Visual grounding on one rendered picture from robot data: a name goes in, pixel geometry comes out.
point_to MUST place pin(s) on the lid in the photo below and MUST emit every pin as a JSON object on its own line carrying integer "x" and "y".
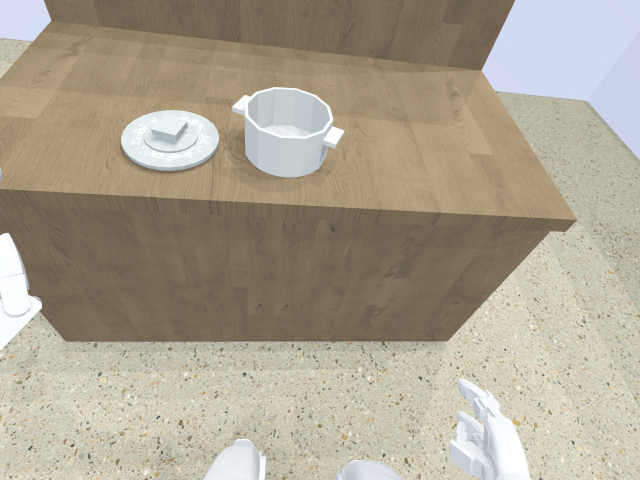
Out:
{"x": 196, "y": 145}

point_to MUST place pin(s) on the left robot hand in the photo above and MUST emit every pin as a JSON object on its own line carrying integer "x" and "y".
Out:
{"x": 17, "y": 308}

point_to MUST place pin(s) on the table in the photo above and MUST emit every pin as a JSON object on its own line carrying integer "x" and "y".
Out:
{"x": 430, "y": 200}

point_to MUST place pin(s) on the knob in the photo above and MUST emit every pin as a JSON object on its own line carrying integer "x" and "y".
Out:
{"x": 169, "y": 128}

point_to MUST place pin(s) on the right robot hand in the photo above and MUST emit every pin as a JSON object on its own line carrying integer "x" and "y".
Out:
{"x": 496, "y": 448}

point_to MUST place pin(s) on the right robot thigh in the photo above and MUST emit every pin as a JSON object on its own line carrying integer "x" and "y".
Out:
{"x": 367, "y": 470}

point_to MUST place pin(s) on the robot thigh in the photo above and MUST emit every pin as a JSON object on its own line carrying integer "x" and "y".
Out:
{"x": 367, "y": 470}
{"x": 239, "y": 462}

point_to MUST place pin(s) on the pot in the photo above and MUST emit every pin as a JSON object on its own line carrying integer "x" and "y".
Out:
{"x": 287, "y": 131}

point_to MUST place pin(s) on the left robot thigh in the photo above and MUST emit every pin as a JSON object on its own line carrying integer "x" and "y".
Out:
{"x": 239, "y": 462}

